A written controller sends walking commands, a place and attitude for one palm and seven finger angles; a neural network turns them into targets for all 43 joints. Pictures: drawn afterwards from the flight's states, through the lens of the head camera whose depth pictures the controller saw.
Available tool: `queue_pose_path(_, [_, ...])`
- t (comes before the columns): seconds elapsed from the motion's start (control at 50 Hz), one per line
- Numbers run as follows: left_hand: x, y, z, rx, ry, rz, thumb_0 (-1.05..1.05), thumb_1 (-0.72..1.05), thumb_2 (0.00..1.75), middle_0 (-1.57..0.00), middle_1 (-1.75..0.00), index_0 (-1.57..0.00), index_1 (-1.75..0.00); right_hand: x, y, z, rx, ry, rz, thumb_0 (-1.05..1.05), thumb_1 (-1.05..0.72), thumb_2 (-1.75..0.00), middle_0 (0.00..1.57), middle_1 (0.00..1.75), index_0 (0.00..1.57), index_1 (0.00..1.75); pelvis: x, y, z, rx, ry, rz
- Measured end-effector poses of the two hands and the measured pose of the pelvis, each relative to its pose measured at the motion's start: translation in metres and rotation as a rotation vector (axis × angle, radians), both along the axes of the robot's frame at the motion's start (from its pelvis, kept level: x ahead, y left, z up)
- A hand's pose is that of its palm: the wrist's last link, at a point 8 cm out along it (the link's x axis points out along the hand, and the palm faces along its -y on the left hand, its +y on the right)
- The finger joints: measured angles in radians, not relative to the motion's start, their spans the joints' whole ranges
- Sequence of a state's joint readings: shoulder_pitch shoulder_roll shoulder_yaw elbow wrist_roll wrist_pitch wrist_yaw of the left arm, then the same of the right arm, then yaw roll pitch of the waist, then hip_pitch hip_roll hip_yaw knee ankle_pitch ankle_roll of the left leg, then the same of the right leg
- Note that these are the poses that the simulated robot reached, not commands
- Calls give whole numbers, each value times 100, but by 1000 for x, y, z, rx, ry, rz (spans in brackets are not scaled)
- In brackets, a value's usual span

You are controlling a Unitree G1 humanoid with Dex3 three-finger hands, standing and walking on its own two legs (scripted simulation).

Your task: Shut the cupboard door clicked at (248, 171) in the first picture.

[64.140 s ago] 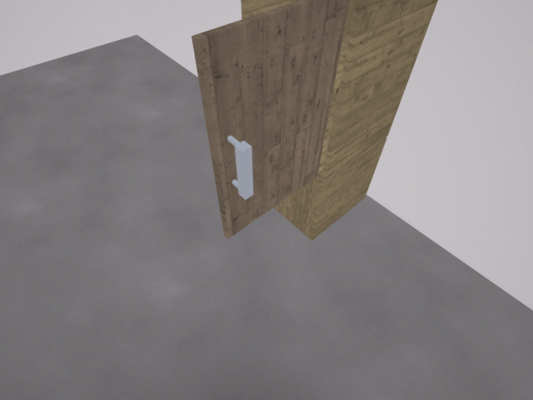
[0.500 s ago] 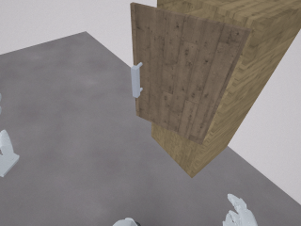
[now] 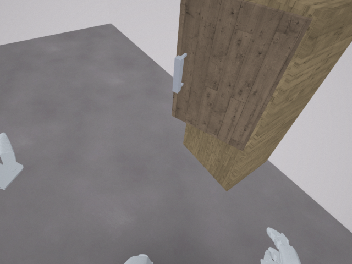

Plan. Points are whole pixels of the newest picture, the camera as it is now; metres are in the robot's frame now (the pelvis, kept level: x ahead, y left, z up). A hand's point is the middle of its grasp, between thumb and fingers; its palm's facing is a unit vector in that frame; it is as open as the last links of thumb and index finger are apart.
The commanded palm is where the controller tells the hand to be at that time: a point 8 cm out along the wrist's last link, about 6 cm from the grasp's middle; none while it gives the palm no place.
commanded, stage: stop stepping back and stand still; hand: left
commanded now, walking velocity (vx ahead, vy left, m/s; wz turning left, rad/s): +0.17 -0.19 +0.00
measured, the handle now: (180, 73) +0.82 +0.06 -0.03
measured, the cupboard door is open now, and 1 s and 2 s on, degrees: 21 21 21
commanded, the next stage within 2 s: let the arm hang, fingers relaxed in 0.94 s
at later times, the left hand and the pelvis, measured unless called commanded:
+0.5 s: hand out of the picture +0.15 +0.27 +0.19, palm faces +0.41 -0.82 -0.40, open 7.4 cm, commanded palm +0.08 +0.30 +0.20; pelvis -0.08 +0.01 +0.01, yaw -5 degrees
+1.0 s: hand (11, 204) +0.15 +0.25 +0.18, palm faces +0.32 -0.84 -0.44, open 7.4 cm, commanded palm +0.10 +0.30 +0.20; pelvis -0.08 +0.02 +0.02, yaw -6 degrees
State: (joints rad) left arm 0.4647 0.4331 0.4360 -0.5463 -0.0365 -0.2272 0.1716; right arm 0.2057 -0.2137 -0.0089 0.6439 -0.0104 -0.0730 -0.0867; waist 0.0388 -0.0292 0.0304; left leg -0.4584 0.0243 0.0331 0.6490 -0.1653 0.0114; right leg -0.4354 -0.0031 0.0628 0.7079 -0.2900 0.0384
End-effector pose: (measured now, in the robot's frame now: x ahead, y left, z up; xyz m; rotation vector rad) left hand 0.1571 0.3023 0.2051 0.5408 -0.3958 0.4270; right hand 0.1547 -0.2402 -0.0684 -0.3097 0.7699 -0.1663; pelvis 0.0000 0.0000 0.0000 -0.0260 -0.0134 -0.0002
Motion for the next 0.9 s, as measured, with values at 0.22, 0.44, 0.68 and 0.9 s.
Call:
queue_pose_path(0.22, [-42,-18,13,-12,62,-105,1,89,90,-21,-30,-21,-30,-67,27,18,122,-80,-20,1,-90,-90,20,30,20,30,-60,0,14,3,35,-57])
queue_pose_path(0.44, [-54,0,10,-29,67,-44,1,89,90,-21,-30,-21,-30,-145,-13,-3,33,41,-171,1,-90,-90,20,30,20,30,-76,12,13,22,12,-78])
queue_pose_path(0.68, [-57,-21,1,4,167,-106,1,89,90,-21,-30,-21,-30,-152,-8,-1,72,50,-183,1,-90,-90,20,30,20,30,-83,4,18,20,28,-91])
queue_pose_path(0.9, [-40,-5,-8,-41,177,-64,1,89,90,-21,-30,-21,-30,-107,8,7,100,-21,-148,1,-91,-90,20,30,20,30,-74,12,19,27,14,-104])
